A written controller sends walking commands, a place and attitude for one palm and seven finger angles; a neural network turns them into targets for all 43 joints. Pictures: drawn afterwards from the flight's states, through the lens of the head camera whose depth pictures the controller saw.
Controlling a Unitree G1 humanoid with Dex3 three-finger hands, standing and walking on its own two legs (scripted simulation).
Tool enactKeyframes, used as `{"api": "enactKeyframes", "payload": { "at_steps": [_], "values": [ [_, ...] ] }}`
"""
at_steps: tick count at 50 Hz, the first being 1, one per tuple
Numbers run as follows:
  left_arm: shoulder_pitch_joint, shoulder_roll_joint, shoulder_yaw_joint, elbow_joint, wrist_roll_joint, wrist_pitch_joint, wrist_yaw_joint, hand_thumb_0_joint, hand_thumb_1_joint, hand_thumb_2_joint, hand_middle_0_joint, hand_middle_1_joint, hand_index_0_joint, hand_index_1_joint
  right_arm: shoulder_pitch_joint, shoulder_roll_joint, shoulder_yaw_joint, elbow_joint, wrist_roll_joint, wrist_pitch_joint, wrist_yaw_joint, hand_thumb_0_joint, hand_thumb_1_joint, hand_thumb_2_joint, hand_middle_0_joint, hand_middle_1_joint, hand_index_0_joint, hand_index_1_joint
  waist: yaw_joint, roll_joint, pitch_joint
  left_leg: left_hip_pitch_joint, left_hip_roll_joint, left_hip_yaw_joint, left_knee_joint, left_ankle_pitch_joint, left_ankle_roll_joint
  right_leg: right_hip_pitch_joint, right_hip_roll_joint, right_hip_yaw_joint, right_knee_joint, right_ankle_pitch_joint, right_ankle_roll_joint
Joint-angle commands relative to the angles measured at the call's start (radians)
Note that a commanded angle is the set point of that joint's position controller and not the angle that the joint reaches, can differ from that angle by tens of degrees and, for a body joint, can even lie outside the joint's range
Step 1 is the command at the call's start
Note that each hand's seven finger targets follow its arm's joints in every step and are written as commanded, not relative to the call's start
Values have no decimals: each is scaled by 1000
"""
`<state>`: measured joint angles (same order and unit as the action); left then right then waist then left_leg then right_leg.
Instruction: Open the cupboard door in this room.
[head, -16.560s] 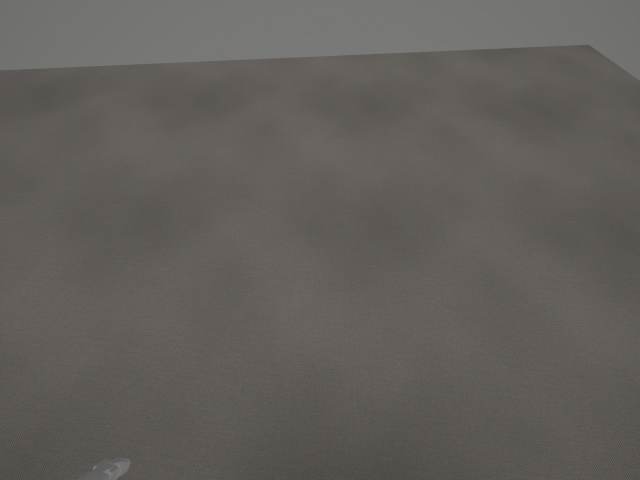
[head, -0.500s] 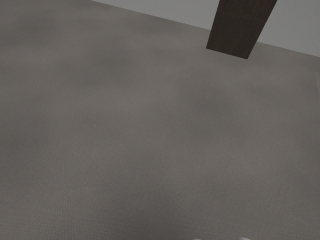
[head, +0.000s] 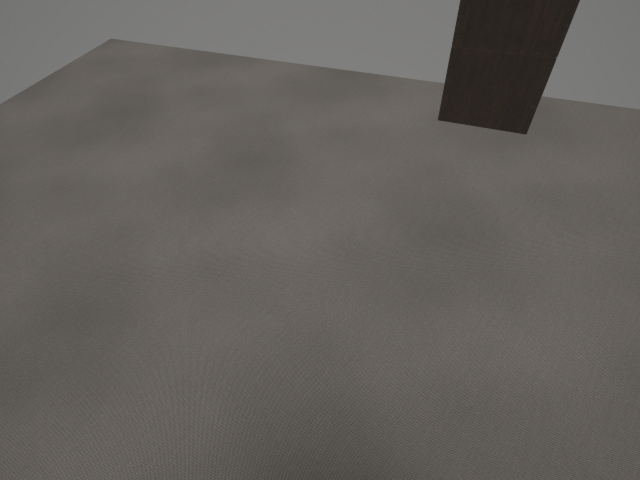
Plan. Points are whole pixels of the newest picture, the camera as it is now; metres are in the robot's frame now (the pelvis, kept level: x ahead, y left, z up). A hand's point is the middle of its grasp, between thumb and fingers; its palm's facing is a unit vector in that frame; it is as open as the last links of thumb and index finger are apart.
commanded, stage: stand and wait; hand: left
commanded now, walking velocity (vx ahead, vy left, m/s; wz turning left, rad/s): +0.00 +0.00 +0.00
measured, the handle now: out of the picture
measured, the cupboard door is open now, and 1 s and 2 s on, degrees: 0 0 0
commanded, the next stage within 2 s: turn or walk to find it in 0.16 s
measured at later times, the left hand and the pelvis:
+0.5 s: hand out of the picture -0.01 +0.20 -0.18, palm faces -0.03 -0.98 -0.20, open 7.4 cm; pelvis -0.02 +0.02 +0.00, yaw -5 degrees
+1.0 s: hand out of the picture +0.04 +0.22 -0.17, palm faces +0.00 -0.97 -0.23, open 7.4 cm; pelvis +0.00 +0.04 +0.00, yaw -1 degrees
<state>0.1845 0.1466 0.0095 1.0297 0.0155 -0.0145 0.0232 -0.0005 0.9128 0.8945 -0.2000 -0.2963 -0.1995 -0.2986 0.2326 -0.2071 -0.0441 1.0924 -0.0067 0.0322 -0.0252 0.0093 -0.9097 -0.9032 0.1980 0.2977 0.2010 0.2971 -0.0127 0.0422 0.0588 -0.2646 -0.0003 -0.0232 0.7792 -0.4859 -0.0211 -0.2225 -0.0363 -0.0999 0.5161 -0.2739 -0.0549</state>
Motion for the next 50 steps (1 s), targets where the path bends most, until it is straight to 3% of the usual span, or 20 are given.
{"api": "enactKeyframes", "payload": {
  "at_steps": [1, 5, 7, 8, 9, 10, 12, 16, 20, 23, 26, 28, 31, 33, 35, 36, 40, 43, 50],
  "values": [
    [57, 182, 40, -14, 4, -7, 7, 0, 900, 900, -200, -300, -200, -300, 40, -26, -7, -21, -2, -8, 1, 0, -900, -900, 200, 300, 200, 300, 29, -187, -36, -24, 41, 19, 13, 35, -4, 34, -230, 195, -218, 360, -101],
    [73, 186, 44, 16, 3, -6, 10, 0, 900, 900, -200, -300, -200, -300, 53, -19, 4, -4, -3, -20, -2, 0, -900, -900, 200, 300, 200, 300, 32, -175, -49, 15, 56, 39, -181, 93, -5, 57, -217, 212, -208, 317, -99],
    [61, 178, 40, 33, -5, -5, 10, 0, 900, 900, -200, -300, -200, -300, 91, -17, 8, 22, -3, -30, -5, 0, -900, -900, 200, 300, 200, 300, 12, -155, -65, 112, 56, 43, -331, 214, -4, 31, -189, 190, -183, 265, -59],
    [55, 164, 36, 35, -11, -3, 10, 0, 900, 900, -200, -300, -200, -300, 113, -26, 8, 36, -4, -36, -7, 0, -900, -900, 200, 300, 200, 300, 2, -120, -63, 170, 74, 26, -391, 291, 2, -14, -166, 173, -173, 192, -27],
    [64, 142, 28, 41, -13, 0, 7, 0, 900, 900, -200, -300, -200, -300, 107, -44, 9, 42, -7, -44, -10, 0, -900, -900, 200, 300, 200, 300, 10, -64, -42, 195, 115, -8, -410, 351, 16, -63, -114, 157, -177, 126, 5],
    [69, 124, 26, 42, -11, 6, 4, 0, 900, 900, -200, -300, -200, -300, 92, -55, 10, 38, -7, -45, -14, 0, -900, -900, 200, 300, 200, 300, 20, -39, -20, 158, 147, -16, -411, 345, 27, -59, -86, 148, -196, 91, 27],
    [55, 138, 36, 49, -8, 26, 0, 0, 900, 900, -200, -300, -200, -300, 50, -61, 4, 35, -6, -38, -15, 0, -900, -900, 200, 300, 200, 300, 26, 28, 45, 75, 151, -11, -416, 243, 26, -57, -70, 160, -193, 31, 34],
    [68, 151, 51, 39, -5, 34, -11, 0, 900, 900, -200, -300, -200, -300, 43, -75, -10, 2, -8, -31, -21, 0, -900, -900, 200, 300, 200, 300, 22, 25, 29, 63, 167, 9, -416, 165, 37, -79, -55, 182, -147, 28, 25],
    [79, 128, 56, 15, 4, 40, -17, 0, 900, 900, -200, -300, -200, -300, 23, -96, -24, -34, -10, -32, -22, 0, -900, -900, 200, 300, 200, 300, 26, 61, 18, 24, 221, -31, -459, 87, 71, -100, -15, 141, -47, 23, 36],
    [114, 118, 49, 22, 8, 30, -15, 0, 900, 900, -200, -300, -200, -300, 7, -89, -23, -48, -9, -39, -20, 0, -900, -900, 200, 300, 200, 300, 37, 1, -21, 7, 202, -11, -426, 119, 69, -52, -27, 156, -43, 92, 36],
    [122, 148, 45, 30, 6, 15, -7, 0, 900, 900, -200, -300, -200, -300, 43, -46, -14, -39, -6, -41, -16, 0, -900, -900, 200, 300, 200, 300, 19, -125, -51, 38, 109, 84, -294, 165, 30, -44, -113, 281, -148, 137, -1],
    [113, 162, 45, 35, 2, 10, -3, 0, 900, 900, -200, -300, -200, -300, 76, -22, -4, -23, -4, -36, -13, 0, -900, -900, 200, 300, 200, 300, 6, -176, -48, 73, 79, 96, -268, 159, 16, -76, -155, 331, -220, 67, -29],
    [77, 151, 38, 36, -2, 8, -1, 0, 900, 900, -200, -300, -200, -300, 100, -23, 2, 5, -6, -44, -10, 0, -900, -900, 200, 300, 200, 300, -4, -110, -23, 129, 108, 74, -341, 237, 22, -109, -110, 261, -199, 78, -7],
    [69, 135, 32, 34, -4, 12, 1, 0, 900, 900, -200, -300, -200, -300, 98, -33, 6, 10, -6, -53, -9, 0, -900, -900, 200, 300, 200, 300, 5, -34, -3, 94, 144, 35, -409, 257, 34, -81, -69, 202, -151, 102, 20],
    [77, 159, 28, 43, -3, -2, 1, 0, 900, 900, -200, -300, -200, -300, 73, -83, 3, 12, -4, -69, -8, 0, -900, -900, 200, 300, 200, 300, 22, -18, -23, 71, 157, 1, -463, 286, 45, 1, -60, 160, -137, 163, 31],
    [76, 179, 28, 44, -4, -8, 2, 0, 900, 900, -200, -300, -200, -300, 56, -108, 0, 9, -3, -75, -7, 0, -900, -900, 200, 300, 200, 300, 29, -18, -33, 76, 156, -3, -470, 312, 49, 29, -68, 148, -136, 191, 31],
    [87, 135, 16, 49, -9, 5, 10, 0, 900, 900, -200, -300, -200, -300, 67, -51, 14, 16, -4, -62, -3, 0, -900, -900, 200, 300, 200, 300, 30, -6, -16, 51, 146, -13, -456, 371, 40, 40, -84, 105, -96, 205, 49],
    [82, 140, 21, 33, -7, 12, 12, 0, 900, 900, -200, -300, -200, -300, 67, -58, 7, 4, -5, -49, 0, 0, -900, -900, 200, 300, 200, 300, 30, 1, 0, 18, 149, -39, -441, 387, 48, 26, -88, 74, -65, 184, 58],
    [94, 138, 9, 42, -5, -1, 13, 0, 900, 900, -200, -300, -200, -300, 83, -54, 7, 9, -2, -52, 0, 0, -900, -900, 200, 300, 200, 300, 15, -58, -49, 87, 121, -15, -401, 418, 38, 28, -108, 104, -100, 237, 47]
  ]
}}
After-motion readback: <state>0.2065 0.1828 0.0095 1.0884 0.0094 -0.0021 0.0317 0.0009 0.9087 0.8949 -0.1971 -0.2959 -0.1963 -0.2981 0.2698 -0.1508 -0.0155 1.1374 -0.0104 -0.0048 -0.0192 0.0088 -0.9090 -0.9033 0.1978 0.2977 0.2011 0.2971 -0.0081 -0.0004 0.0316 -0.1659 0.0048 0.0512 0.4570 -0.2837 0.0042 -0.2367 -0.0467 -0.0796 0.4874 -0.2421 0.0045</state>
